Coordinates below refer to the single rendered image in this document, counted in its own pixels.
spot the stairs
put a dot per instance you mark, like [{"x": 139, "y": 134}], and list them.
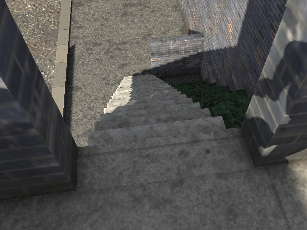
[{"x": 145, "y": 107}]

